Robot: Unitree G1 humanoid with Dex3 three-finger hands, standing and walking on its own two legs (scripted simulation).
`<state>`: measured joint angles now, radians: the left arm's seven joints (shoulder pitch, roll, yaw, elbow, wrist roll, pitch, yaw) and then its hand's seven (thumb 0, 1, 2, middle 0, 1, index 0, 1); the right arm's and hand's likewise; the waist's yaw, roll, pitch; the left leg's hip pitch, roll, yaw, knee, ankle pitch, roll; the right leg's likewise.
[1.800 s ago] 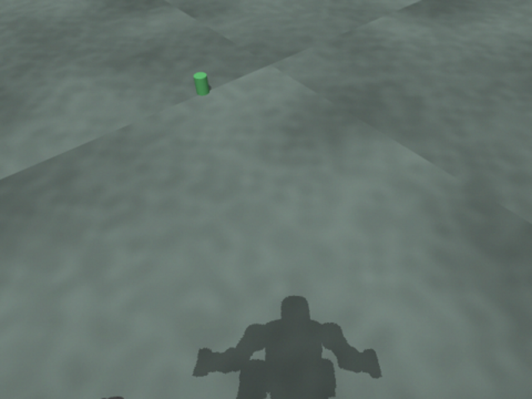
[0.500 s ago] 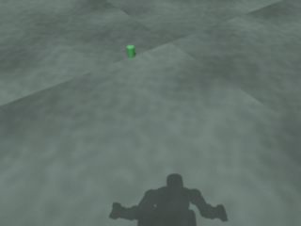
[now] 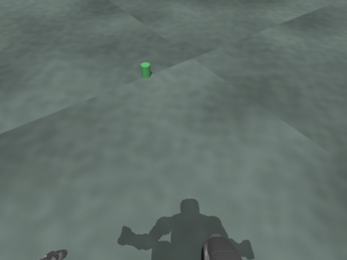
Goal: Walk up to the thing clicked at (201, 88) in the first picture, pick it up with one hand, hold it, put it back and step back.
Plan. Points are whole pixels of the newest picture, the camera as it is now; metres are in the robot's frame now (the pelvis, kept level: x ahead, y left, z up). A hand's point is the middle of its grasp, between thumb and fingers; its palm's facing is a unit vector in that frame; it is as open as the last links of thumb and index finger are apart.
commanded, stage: walk up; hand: left
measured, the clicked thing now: (145, 70) +1.86 +0.20 -0.71
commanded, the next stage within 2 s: none
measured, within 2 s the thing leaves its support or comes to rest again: neither
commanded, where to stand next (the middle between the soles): +1.56 -0.02 m, yaw +2 degrees
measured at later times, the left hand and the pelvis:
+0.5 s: hand (92, 189) +0.35 +0.26 -0.15, palm faces +0.02 -0.94 -0.34, open 7.4 cm; pelvis +0.32 -0.02 -0.01, yaw +2 degrees
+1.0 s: hand (114, 103) +0.74 +0.24 -0.14, palm faces -0.08 -0.92 -0.38, open 7.4 cm; pelvis +0.61 -0.03 -0.03, yaw +0 degrees
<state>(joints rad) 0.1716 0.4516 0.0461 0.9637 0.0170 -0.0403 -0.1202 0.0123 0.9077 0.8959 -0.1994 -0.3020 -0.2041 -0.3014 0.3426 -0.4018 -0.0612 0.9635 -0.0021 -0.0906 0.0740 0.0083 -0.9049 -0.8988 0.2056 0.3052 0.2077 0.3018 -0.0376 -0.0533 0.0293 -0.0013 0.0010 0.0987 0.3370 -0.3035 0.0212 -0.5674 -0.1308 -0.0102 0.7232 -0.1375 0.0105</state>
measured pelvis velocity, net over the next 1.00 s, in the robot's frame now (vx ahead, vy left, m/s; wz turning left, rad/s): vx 0.61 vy -0.03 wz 0.00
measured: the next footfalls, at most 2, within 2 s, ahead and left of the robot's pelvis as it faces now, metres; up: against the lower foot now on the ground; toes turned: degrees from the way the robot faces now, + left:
right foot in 0.14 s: +0.29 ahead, -0.16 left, +0.00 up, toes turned -5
left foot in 0.54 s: +0.52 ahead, +0.12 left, +0.00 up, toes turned +8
